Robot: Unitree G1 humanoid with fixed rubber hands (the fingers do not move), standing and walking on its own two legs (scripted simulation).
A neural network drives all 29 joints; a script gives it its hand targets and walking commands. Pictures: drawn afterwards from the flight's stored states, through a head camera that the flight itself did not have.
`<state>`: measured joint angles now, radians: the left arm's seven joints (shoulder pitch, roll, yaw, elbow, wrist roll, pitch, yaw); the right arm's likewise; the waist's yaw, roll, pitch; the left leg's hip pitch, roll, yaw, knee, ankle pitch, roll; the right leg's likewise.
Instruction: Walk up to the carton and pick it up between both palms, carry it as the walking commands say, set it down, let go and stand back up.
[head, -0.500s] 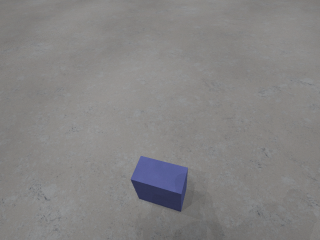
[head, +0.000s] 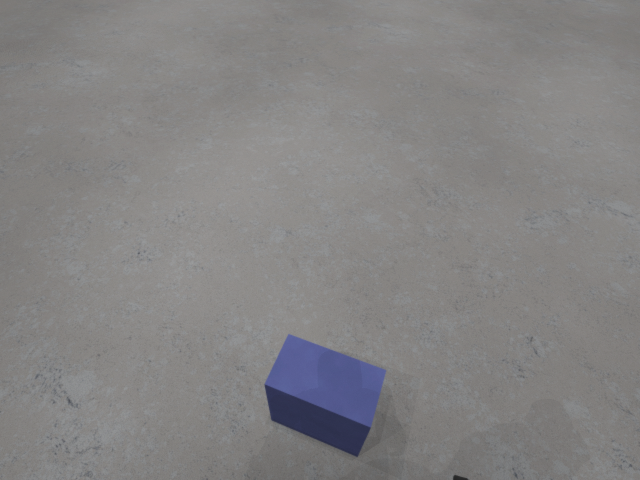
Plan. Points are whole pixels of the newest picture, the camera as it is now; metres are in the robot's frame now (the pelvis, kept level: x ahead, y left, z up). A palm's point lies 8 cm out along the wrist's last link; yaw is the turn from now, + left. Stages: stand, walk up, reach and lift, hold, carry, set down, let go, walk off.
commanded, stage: walk up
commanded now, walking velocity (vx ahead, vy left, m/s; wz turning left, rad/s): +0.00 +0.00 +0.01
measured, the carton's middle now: (324, 397) +0.43 -0.02 -0.63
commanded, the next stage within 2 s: none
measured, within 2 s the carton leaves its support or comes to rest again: neither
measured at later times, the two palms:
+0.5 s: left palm out of the picture +0.00 +0.32 -0.15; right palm out of the picture +0.07 -0.21 -0.15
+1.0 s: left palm (137, 426) +0.21 +0.27 -0.12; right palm out of the picture -0.02 -0.12 -0.16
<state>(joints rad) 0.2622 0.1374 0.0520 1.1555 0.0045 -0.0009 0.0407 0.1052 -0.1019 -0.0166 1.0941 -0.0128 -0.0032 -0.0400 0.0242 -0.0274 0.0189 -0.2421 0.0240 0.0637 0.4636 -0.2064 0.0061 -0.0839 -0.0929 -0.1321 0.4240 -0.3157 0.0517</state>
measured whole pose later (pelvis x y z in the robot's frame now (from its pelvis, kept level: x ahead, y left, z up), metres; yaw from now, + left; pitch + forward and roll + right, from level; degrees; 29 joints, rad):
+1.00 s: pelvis +0.04 +0.09 +0.00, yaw -16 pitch -2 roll +1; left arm 0.08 0.13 0.04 1.00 0.00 0.03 0.02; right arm 0.24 -0.17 -0.05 1.10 -0.01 0.03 -0.02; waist -0.06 0.05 0.07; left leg -0.21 0.05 0.10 0.59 -0.37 -0.02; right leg -0.12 0.06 -0.09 0.45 -0.29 -0.11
